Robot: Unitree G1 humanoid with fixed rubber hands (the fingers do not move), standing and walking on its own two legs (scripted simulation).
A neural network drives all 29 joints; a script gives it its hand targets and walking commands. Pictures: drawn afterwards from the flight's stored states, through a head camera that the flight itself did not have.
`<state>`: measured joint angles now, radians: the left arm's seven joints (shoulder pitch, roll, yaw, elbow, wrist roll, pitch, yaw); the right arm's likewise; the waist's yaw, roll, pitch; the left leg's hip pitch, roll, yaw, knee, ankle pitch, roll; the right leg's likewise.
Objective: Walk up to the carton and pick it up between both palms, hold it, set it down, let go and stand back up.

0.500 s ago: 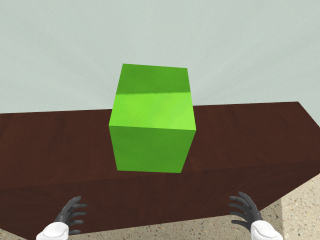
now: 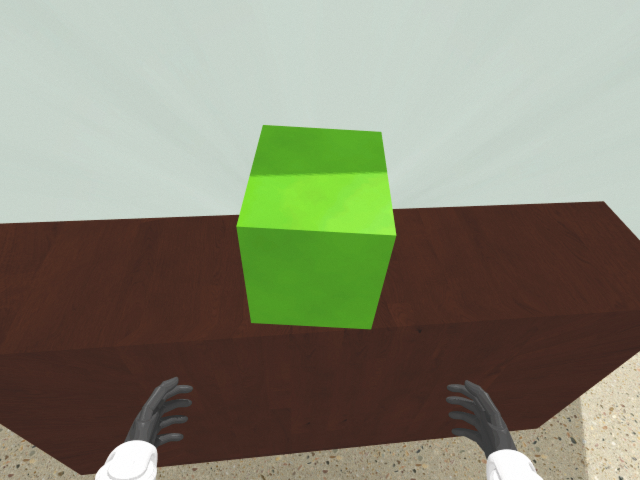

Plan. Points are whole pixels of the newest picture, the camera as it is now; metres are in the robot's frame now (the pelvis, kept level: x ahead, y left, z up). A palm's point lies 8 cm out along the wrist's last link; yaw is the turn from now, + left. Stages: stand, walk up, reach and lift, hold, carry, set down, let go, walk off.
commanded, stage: let go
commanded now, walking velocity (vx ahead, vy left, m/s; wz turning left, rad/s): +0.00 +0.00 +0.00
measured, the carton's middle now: (316, 226) +0.50 +0.01 +0.01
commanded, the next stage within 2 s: stand in 0.06 s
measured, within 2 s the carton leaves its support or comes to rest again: neither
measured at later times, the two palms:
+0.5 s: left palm out of the picture +0.13 +0.26 -0.12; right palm out of the picture +0.05 -0.21 -0.13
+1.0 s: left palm out of the picture +0.06 +0.27 -0.15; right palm out of the picture +0.04 -0.18 -0.15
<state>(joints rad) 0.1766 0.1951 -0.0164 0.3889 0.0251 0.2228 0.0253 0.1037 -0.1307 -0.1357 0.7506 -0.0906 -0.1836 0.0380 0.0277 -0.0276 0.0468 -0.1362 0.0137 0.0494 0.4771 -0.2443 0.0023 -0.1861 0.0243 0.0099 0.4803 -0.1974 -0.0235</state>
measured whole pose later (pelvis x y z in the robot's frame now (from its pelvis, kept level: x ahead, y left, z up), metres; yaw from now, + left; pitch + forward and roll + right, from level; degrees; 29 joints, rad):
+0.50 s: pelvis +0.05 +0.03 +0.00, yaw -1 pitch +2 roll -1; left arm 0.30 0.18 0.01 0.77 0.02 -0.07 0.02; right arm 0.37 -0.18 -0.04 0.96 -0.02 -0.04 0.00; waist -0.01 -0.01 -0.05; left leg -0.17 -0.03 0.05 0.46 -0.33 0.06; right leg -0.26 0.02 0.07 0.45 -0.23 0.02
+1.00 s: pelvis +0.05 +0.05 +0.00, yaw -2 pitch -1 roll +0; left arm 0.34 0.14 0.01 1.02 0.01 0.00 0.06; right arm 0.32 -0.17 -0.03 1.06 -0.02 0.00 -0.04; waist 0.00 0.00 0.00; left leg -0.11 -0.06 0.08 0.49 -0.37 0.09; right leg -0.23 -0.01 0.09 0.53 -0.29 0.05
